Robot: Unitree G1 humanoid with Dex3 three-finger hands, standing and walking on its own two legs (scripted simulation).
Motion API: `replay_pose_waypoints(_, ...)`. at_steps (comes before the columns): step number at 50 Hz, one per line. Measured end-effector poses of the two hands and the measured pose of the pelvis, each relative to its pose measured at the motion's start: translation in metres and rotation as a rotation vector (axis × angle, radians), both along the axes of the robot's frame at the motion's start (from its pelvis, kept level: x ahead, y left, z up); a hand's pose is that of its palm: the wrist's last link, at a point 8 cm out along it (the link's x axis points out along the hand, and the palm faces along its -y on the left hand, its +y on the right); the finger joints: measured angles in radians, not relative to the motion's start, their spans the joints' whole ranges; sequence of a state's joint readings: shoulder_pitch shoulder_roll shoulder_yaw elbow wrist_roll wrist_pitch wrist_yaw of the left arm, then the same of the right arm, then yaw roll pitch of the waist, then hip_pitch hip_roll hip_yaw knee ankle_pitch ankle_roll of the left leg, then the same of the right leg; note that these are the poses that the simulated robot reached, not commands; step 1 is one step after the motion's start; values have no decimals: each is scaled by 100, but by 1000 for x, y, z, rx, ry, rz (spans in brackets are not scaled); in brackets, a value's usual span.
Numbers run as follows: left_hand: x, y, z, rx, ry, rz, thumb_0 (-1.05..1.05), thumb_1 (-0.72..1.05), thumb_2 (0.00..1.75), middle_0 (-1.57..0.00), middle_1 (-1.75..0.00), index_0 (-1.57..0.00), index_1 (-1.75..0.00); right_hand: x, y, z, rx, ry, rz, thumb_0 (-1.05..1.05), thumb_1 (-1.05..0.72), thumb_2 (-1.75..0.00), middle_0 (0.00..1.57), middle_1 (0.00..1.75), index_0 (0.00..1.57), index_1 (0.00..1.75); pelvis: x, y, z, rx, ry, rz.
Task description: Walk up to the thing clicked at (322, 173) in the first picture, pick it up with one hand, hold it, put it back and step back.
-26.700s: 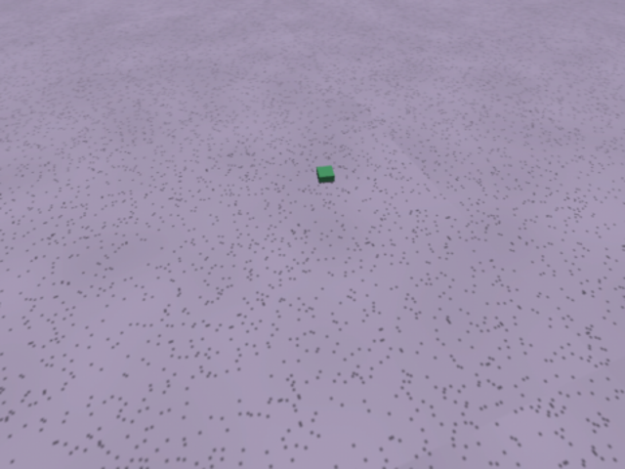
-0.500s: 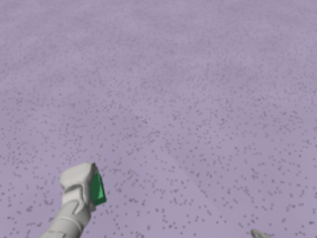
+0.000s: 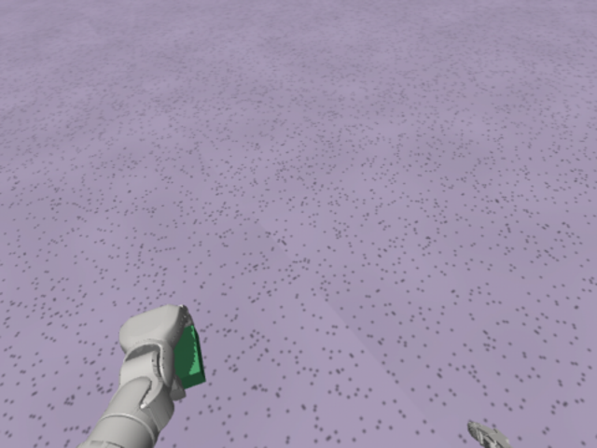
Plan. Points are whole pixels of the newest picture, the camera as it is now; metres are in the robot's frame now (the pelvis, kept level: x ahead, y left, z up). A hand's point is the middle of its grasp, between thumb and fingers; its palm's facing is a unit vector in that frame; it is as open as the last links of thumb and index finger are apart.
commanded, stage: hold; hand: left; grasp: from above
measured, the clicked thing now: (174, 360) +0.31 +0.22 -0.08
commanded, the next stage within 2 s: crouch in 1.24 s
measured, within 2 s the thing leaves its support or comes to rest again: neither
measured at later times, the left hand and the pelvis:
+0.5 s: hand (159, 365) +0.28 +0.22 -0.04, palm faces -0.40 -0.16 -0.90, open 11.1 cm; pelvis -0.01 +0.00 +0.01, yaw +0 degrees
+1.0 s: hand (154, 358) +0.29 +0.23 -0.03, palm faces -0.41 -0.15 -0.90, open 11.1 cm; pelvis +0.00 +0.00 +0.01, yaw +0 degrees
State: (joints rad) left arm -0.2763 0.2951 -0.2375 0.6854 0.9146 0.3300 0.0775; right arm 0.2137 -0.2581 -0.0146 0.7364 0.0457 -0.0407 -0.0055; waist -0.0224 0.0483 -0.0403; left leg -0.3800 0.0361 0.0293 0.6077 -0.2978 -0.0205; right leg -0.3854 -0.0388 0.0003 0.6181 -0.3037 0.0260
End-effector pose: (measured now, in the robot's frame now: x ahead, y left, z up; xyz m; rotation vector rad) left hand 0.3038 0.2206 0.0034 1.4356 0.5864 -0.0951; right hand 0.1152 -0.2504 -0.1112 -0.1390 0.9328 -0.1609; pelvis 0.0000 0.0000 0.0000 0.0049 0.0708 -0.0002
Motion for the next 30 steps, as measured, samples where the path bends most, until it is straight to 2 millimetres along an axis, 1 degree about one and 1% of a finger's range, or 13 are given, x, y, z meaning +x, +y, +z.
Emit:
replay_pose_waypoints(18, -14, -1, 13, -6, 4, -4, 0, -18, 57, -70, -39, -70, -46, 10, 2, 9, 11, -48, 15, 1, -90, -90, 20, 30, 20, 30, -6, -2, 5, 3, -30, -4)
replay_pose_waypoints(30, -18, 6, 20, -5, 9, 16, 0, -19, 58, -71, -39, -71, -45, 15, 4, 13, 14, -67, 30, 1, -90, -90, 20, 30, 20, 30, -7, -3, 7, 4, -43, -1)
